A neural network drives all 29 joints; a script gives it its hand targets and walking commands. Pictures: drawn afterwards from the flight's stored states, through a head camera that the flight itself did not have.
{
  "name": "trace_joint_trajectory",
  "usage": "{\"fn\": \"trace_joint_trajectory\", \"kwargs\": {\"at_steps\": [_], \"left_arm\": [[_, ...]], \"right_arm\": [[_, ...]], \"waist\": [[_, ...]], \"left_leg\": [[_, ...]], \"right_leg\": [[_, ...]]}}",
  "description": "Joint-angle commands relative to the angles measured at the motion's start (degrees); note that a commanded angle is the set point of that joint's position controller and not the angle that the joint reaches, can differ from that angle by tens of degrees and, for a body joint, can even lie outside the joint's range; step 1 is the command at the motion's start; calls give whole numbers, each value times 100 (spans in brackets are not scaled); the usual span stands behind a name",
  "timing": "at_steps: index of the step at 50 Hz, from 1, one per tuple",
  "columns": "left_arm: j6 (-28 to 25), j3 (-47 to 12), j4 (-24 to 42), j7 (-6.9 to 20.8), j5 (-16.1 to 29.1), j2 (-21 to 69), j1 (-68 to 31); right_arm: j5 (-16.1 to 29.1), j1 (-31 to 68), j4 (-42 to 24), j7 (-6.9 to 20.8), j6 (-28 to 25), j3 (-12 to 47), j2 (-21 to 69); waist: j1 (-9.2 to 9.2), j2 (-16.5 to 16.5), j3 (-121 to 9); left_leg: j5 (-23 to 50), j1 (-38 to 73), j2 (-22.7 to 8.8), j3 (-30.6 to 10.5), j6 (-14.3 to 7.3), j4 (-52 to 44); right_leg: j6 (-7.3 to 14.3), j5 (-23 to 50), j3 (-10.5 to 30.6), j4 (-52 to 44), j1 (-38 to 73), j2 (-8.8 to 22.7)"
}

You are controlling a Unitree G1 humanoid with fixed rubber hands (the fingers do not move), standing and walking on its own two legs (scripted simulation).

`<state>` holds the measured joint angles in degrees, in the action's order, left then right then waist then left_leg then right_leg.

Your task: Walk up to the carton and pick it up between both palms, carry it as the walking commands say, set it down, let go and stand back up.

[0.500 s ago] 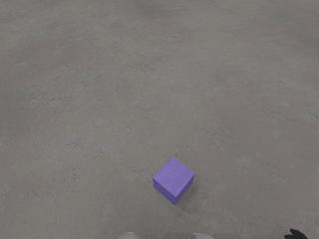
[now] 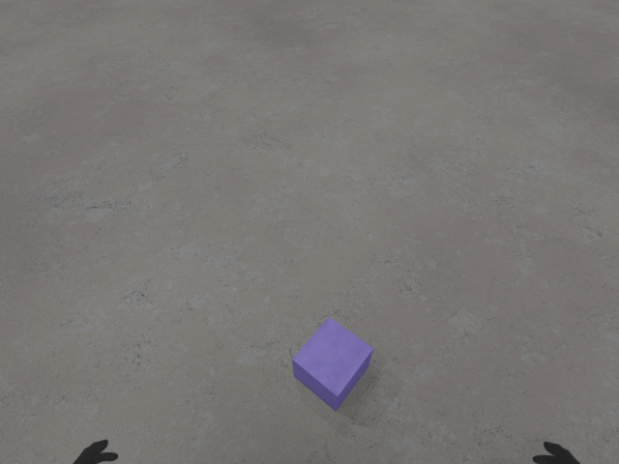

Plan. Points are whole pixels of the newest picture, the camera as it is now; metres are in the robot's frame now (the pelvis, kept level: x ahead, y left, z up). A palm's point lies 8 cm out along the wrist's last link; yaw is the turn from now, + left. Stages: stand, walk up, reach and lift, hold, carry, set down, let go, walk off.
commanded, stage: walk up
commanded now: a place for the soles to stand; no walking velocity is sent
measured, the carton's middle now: (332, 363) +0.52 -0.05 -0.68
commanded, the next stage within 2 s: none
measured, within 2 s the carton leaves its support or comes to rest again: neither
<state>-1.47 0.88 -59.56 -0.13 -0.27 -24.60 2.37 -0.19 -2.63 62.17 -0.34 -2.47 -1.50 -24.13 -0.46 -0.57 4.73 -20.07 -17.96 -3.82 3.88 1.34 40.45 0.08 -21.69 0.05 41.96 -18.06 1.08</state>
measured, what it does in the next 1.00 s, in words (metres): steps to the left, turning right: left foot, then right foot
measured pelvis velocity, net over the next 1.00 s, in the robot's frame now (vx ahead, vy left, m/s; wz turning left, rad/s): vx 0.10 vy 0.27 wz -0.41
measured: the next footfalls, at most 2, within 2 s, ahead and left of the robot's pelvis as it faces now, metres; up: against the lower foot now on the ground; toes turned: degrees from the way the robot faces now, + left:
left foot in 0.46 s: +0.15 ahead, +0.24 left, +0.00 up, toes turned -10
right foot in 0.68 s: +0.13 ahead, +0.04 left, +0.00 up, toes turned -21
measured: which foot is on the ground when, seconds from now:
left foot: down 0.00-0.16, up 0.18-0.44, down 0.46-0.68, up 0.70-0.94, down 0.96-1.00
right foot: down 0.00-0.46, up 0.48-0.66, down 0.68-0.96, up 0.98-1.00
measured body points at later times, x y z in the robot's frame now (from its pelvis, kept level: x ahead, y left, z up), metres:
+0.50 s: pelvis +0.02 +0.12 -0.02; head +0.07 +0.09 +0.42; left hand +0.09 +0.51 -0.08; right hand +0.17 -0.25 -0.10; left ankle +0.11 +0.24 -0.72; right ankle +0.01 -0.10 -0.70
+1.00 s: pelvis +0.10 +0.27 -0.05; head +0.11 +0.23 +0.40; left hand +0.32 +0.59 -0.10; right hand +0.06 -0.11 -0.14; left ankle +0.22 +0.38 -0.72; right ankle +0.09 +0.07 -0.71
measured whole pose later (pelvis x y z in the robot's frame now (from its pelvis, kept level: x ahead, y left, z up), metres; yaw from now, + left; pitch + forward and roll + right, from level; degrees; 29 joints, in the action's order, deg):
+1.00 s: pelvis +0.10 +0.27 -0.05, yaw -23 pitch -3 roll +1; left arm -3.8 4.5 -47.9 -5.5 -1.8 -30.1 17.0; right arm -2.4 -10.9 45.6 3.9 2.2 -9.0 -29.7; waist -0.2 3.3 5.8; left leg -24.9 -30.3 -4.5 1.6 0.9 58.0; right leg 0.1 -29.0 8.5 62.1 -32.5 2.7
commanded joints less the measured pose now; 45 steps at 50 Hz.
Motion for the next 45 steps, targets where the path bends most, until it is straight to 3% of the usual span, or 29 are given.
{"fn": "trace_joint_trajectory", "kwargs": {"at_steps": [1, 3, 6, 8, 9, 10, 11, 13, 14, 15, 17, 20, 21, 22, 23, 24, 25, 26, 28, 31, 33, 34, 35, 36, 37, 38, 41, 42, 45], "left_arm": [[-51, 221, 303, -4, -20, -1177, -284], [-67, 195, 333, -5, -33, -1106, -172], [-83, 268, 219, -20, -31, -1297, -129], [-78, 225, 240, -30, 17, -1105, -89], [-195, 548, 166, -220, 90, -2011, 1561], [-281, 659, 217, -318, 76, -2374, 2129], [-319, 800, 329, -451, 95, -2494, 2278], [-364, 804, 613, -540, 76, -2208, 1879], [-410, 742, 795, -578, 94, -2082, 1543], [-405, 751, 919, -574, 64, -1942, 1542], [-425, 749, 1081, -572, -101, -1920, 1515], [-470, 834, 1175, -604, -168, -2081, 1861], [-454, 860, 1352, -626, -162, -2152, 1708], [-413, 758, 1455, -656, -155, -2107, 1377], [-365, 656, 1505, -647, -210, -1663, 1288], [-406, 471, 1573, -697, -132, -1051, 1430], [-419, 539, 1516, -787, -53, -1412, 1461], [-421, 574, 1279, -780, 27, -1601, 1757], [-387, 701, 939, -675, 8, -1905, 2294], [-440, 774, 806, -558, 25, -1911, 2476], [-502, 803, 642, -603, -37, -1560, 3352], [-540, 987, 592, -710, -162, -2038, 3538], [-563, 1116, 947, -751, -206, -2674, 3482], [-566, 1090, 1119, -819, -123, -2750, 2975], [-568, 996, 1189, -851, -66, -2537, 2564], [-582, 1001, 1281, -834, -99, -2410, 2361], [-555, 859, 1474, -786, -117, -2163, 1955], [-541, 867, 1395, -740, -172, -2057, 2033], [-445, 784, 1601, -587, -184, -2130, 1364]], "right_arm": [[2, 206, -361, -26, -53, -242, -1198], [-7, 153, -300, -28, -51, -261, -1303], [-26, 282, -305, -3, -52, -218, -1164], [-17, 322, -273, 4, -43, -181, -1089], [-352, 789, -1402, 258, 249, -607, -1683], [-348, 1182, -1765, 349, 385, -510, -1399], [-422, 1022, -1843, 410, 478, -520, -1232], [-414, 652, -1926, 452, 514, -627, -1259], [-404, 471, -1955, 469, 513, -705, -1284], [-411, 463, -2075, 497, 534, -730, -1232], [-394, 258, -2162, 611, 578, -813, -1271], [-414, 321, -2508, 660, 592, -823, -1124], [-389, 121, -2617, 681, 533, -900, -1247], [-414, -624, -2367, 653, 539, -1012, -1439], [-497, -1325, -2195, 595, 520, -1147, -1507], [-563, -1741, -2229, 548, 460, -1244, -2216], [-400, -996, -2578, 531, 417, -1276, -2408], [-352, -374, -2711, 530, 416, -1125, -1934], [-342, -52, -2875, 447, 458, -1024, -1703], [-525, -353, -2753, 458, 499, -1012, -1732], [-447, 83, -2875, 437, 619, -909, -1422], [-432, -55, -2940, 430, 634, -761, -1010], [-463, -57, -3121, 467, 601, -712, -802], [-391, 133, -3040, 415, 671, -840, -1313], [-345, -231, -2747, 426, 707, -944, -1547], [-319, -394, -2707, 486, 683, -941, -1468], [-359, -716, -2369, 550, 644, -995, -1447], [-346, -606, -2329, 569, 634, -978, -1361], [-217, -1009, -2043, 544, 538, -964, -1240]], "waist": [[-33, -137, -643], [33, -49, -504], [-1, -392, -680], [69, 8, -762], [398, 306, -296], [712, -460, -172], [647, -364, -267], [279, -184, -236], [59, 196, -428], [-32, -214, -288], [-14, -640, -237], [89, -962, -151], [-120, -993, -445], [-571, -615, -849], [-933, 104, -982], [-1144, 2235, -940], [-815, 1719, -774], [-459, 1080, -642], [-148, 985, -564], [-240, 1233, -344], [447, 1009, -421], [690, -121, -531], [773, -1502, -537], [612, -332, -327], [316, -168, -181], [235, -348, -189], [55, -853, 49], [77, -731, -37], [-152, -1508, -84]], "left_leg": [[324, 484, -436, -643, -577, -1007], [146, 336, -429, -601, -638, -1065], [734, 711, -316, -388, -415, -991], [1015, 780, -312, -413, -466, -1119], [-858, -460, 16, -69, -401, 501], [-1538, -2291, 286, -491, -302, 1461], [-1285, -3082, 136, -1219, -225, 2191], [-715, -3120, -69, -1416, -67, 2513], [-650, -2656, -198, -1492, -2, 2676], [-716, -2313, -250, -1285, 10, 2497], [-1087, -1659, -39, -1023, -105, 1736], [-1033, -1592, 97, -756, -246, 1278], [-777, -955, -1, -749, -311, 770], [-213, 291, 160, -520, -336, 355], [-762, 1911, 272, -656, -483, -290], [-2039, 2064, -1277, -3258, -996, -2131], [-2117, 1640, -1830, -4173, -1429, -2588], [-2003, 847, -1765, -3648, -1625, -2295], [-2429, -124, -1594, -3057, -1793, -1953], [-995, -746, -1134, -1751, -1601, -1391], [-728, -1884, -875, -1228, -1419, -95], [-913, -2761, -487, -598, -951, 1262], [-1539, -3893, 300, -340, -318, 2571], [-1539, -3648, -53, -1278, -302, 2921], [-1135, -3253, -258, -1301, -188, 3232], [-1062, -3180, -305, -1091, -170, 3262], [-622, -2279, -373, -748, -114, 2863], [-784, -1974, -234, -633, -216, 2600], [-683, -831, 45, -41, -223, 1642]], "right_leg": [[500, 740, 683, -1081, -1, 438], [508, 799, 769, -1199, 5, 417], [417, 1279, 839, -1581, 159, 660], [371, 1507, 787, -1566, 295, 597], [833, 75, 2175, -1837, 637, 1115], [1359, -28, 3601, -2230, 1855, 1785], [1571, -209, 4281, -2435, 2230, 2032], [1473, 414, 3625, -2195, 2234, 1690], [1475, 797, 3391, -2128, 1706, 1775], [1344, 1099, 2803, -1984, 1224, 1551], [1309, 930, 2370, -1701, 467, 1134], [1332, 1067, 2548, -1401, -121, 1048], [1243, 973, 2437, -1219, -476, 1133], [1031, 614, 1893, -668, -1252, 855], [646, -55, 1163, 597, -2633, 243], [250, -1813, 216, 2509, -3683, -823], [90, -1589, 340, 3364, -3687, -380], [126, -1034, 235, 3470, -3284, 0], [74, -879, -108, 3085, -2339, 399], [65, -941, -601, 1452, -955, 185], [303, -113, -254, -360, 886, 55], [435, -482, 577, -843, 1863, 379], [1193, -2306, 4071, -2327, 1661, 2187], [1182, -2151, 4892, -2507, 898, 2713], [1404, -2001, 4149, -2200, 669, 2356], [1516, -1658, 3691, -1952, 619, 2195], [1255, -384, 2163, -1266, -516, 1500], [1279, -585, 2105, -1207, -772, 1279], [1137, -782, 1653, -924, -1747, 937]]}}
